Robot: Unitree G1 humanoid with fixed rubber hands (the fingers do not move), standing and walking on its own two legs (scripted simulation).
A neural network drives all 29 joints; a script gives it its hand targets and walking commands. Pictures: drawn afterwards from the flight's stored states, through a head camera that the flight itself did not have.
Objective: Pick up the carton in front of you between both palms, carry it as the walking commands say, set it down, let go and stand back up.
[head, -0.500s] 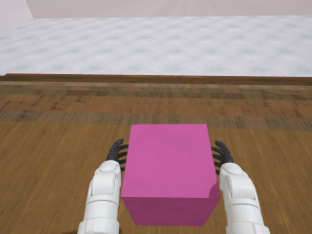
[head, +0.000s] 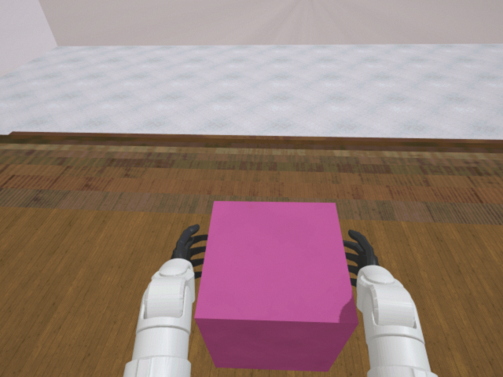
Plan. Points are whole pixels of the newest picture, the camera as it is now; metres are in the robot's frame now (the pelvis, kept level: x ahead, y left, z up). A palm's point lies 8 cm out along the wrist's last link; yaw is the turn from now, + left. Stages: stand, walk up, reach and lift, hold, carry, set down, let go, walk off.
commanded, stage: hold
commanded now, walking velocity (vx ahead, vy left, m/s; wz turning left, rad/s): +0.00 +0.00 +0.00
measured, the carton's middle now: (272, 289) +0.30 +0.00 -0.02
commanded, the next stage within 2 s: carry in 0.76 s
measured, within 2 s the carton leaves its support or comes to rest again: neither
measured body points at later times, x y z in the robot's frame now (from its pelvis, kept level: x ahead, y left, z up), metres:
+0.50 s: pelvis -0.01 +0.00 +0.00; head -0.06 -0.01 +0.45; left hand +0.29 +0.15 +0.05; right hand +0.29 -0.16 +0.04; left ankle +0.01 +0.13 -0.75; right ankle +0.00 -0.14 -0.75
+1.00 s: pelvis +0.04 -0.01 -0.02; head +0.00 -0.01 +0.43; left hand +0.34 +0.14 +0.06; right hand +0.33 -0.17 +0.05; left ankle +0.01 +0.14 -0.74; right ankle +0.00 -0.14 -0.75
